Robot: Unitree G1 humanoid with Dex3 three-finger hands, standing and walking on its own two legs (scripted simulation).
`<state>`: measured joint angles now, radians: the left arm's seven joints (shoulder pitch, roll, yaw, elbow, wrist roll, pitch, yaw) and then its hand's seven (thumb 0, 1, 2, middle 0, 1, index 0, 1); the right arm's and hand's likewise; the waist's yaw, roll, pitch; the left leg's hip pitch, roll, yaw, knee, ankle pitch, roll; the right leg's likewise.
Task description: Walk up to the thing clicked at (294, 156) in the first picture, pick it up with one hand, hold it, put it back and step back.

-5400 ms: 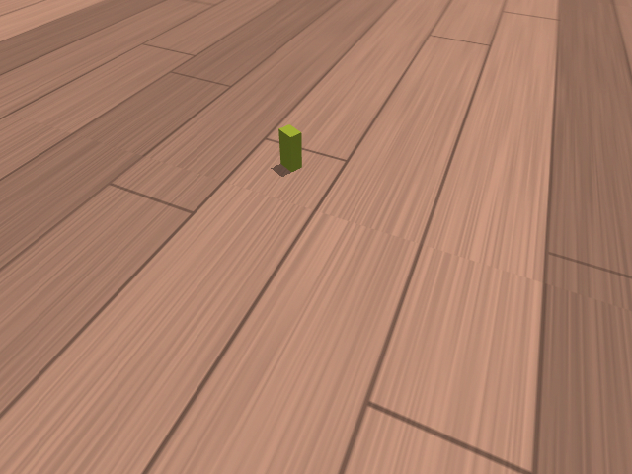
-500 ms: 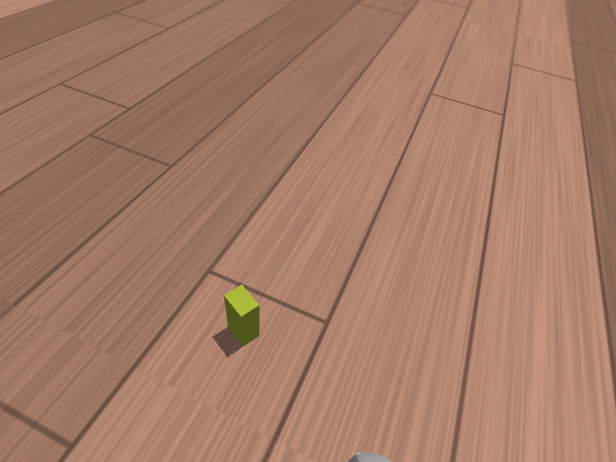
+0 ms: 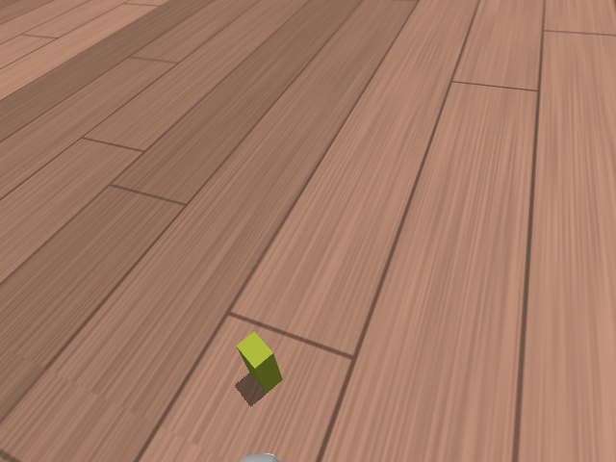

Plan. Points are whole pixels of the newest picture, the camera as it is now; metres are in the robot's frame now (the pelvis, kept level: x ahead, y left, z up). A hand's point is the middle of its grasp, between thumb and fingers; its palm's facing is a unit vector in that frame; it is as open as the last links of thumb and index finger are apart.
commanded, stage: walk up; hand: left
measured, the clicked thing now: (260, 363) +0.53 +0.23 -0.67
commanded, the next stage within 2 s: none
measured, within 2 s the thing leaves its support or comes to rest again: neither
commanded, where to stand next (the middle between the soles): +0.15 +0.02 m, yaw +0 degrees
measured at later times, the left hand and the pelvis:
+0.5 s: hand out of the picture +0.11 +0.31 -0.17, palm faces -0.04 -0.94 -0.35, open 7.4 cm; pelvis +0.07 +0.04 -0.01, yaw +1 degrees
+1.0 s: hand (136, 442) +0.19 +0.30 -0.15, palm faces +0.00 -0.94 -0.34, open 7.4 cm; pelvis +0.10 +0.04 +0.00, yaw +1 degrees
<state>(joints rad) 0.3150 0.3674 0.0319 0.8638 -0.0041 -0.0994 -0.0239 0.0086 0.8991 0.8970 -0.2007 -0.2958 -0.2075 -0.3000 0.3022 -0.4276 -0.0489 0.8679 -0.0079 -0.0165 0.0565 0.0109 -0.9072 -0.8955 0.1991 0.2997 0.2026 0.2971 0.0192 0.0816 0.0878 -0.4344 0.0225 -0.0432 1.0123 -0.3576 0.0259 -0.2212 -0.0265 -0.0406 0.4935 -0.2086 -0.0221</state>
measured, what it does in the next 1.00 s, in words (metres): walks ahead: left foot, then right foot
